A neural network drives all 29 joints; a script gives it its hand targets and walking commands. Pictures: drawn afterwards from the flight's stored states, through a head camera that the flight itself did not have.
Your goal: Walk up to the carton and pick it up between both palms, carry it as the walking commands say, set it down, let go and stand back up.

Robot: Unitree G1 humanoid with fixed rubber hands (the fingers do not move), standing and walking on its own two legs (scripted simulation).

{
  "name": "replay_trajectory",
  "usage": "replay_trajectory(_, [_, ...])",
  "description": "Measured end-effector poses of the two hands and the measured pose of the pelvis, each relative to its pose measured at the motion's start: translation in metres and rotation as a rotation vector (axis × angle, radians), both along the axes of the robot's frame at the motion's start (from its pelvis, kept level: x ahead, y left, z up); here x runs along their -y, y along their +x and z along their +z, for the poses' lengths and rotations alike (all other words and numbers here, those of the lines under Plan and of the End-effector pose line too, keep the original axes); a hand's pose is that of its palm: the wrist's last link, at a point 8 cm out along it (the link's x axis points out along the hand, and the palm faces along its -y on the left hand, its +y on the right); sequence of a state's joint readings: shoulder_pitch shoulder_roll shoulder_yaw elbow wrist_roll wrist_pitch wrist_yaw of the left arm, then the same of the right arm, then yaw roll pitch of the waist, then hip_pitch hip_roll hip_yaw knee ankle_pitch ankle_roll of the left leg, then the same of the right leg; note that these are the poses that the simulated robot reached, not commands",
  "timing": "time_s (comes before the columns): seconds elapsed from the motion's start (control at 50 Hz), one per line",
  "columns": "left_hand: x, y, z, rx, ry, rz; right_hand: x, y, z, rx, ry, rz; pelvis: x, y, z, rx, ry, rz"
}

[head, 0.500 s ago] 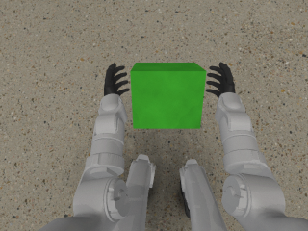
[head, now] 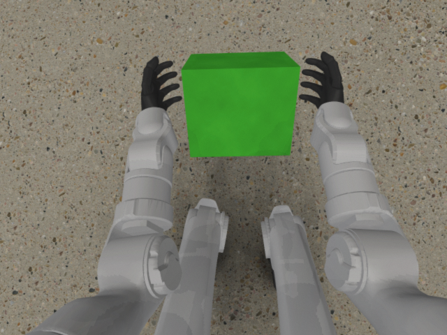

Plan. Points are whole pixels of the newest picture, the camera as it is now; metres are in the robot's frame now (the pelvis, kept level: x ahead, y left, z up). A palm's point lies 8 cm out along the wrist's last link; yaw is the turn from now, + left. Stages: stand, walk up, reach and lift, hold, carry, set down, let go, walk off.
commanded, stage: set down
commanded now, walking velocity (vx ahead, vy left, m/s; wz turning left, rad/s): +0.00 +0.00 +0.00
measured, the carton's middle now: (238, 102) +0.51 +0.03 -0.22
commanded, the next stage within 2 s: none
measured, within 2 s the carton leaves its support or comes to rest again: neither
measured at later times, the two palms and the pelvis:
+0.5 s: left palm (166, 112) +0.47 +0.17 -0.17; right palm (310, 103) +0.50 -0.11 -0.18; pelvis -0.02 +0.00 -0.07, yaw +0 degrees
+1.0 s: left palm (176, 114) +0.50 +0.18 -0.28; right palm (297, 107) +0.53 -0.11 -0.28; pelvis -0.03 +0.00 -0.12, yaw +0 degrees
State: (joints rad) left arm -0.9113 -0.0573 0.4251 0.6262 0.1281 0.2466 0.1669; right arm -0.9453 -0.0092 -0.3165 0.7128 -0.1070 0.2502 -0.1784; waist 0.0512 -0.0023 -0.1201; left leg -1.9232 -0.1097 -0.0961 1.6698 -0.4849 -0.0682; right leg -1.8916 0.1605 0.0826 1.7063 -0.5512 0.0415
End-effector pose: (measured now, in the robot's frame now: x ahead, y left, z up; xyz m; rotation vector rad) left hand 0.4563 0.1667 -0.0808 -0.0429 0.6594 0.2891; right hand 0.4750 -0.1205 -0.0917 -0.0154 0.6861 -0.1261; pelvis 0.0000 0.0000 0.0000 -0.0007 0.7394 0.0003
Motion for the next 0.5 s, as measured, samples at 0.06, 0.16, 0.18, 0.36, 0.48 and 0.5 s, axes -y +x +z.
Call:
replay_trajectory(0.06, [-0.001, 0.003, -0.009, 0.001, 0.005, 0.0, -0.001, 0.003, -0.009, 0.002, 0.002, 0.0, 0.001, -0.002, -0.009, -0.005, 0.003, -0.004])
replay_trajectory(0.16, [-0.003, 0.007, -0.024, 0.003, 0.002, 0.003, -0.003, 0.01, -0.023, 0.005, -0.006, 0.01, 0.003, -0.005, -0.023, -0.007, 0.007, -0.006])
replay_trajectory(0.18, [-0.003, 0.008, -0.028, 0.0, 0.002, 0.002, -0.003, 0.011, -0.027, 0.002, -0.01, 0.012, 0.003, -0.006, -0.025, -0.008, 0.008, -0.006])
replay_trajectory(0.36, [-0.006, 0.014, -0.064, -0.009, 0.006, 0.0, -0.006, 0.021, -0.06, -0.001, -0.017, 0.022, 0.004, -0.013, -0.05, -0.021, 0.007, -0.006])
replay_trajectory(0.48, [-0.008, 0.017, -0.086, -0.01, 0.0, 0.007, -0.008, 0.026, -0.083, 0.0, -0.023, 0.033, 0.001, -0.016, -0.065, -0.02, 0.008, -0.002])
replay_trajectory(0.5, [-0.008, 0.019, -0.09, -0.008, 0.001, 0.005, -0.008, 0.027, -0.087, 0.001, -0.024, 0.032, 0.001, -0.017, -0.067, -0.013, 0.009, -0.003])
